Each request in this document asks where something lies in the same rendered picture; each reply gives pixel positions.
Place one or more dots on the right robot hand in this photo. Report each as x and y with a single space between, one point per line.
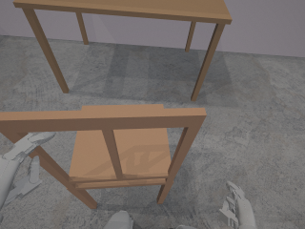
242 211

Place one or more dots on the left robot thigh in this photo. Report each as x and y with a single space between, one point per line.
119 221

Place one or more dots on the table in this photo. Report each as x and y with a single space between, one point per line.
203 11

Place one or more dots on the chair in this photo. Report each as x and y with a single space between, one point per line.
115 146

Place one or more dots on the left robot hand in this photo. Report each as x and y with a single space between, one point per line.
10 164

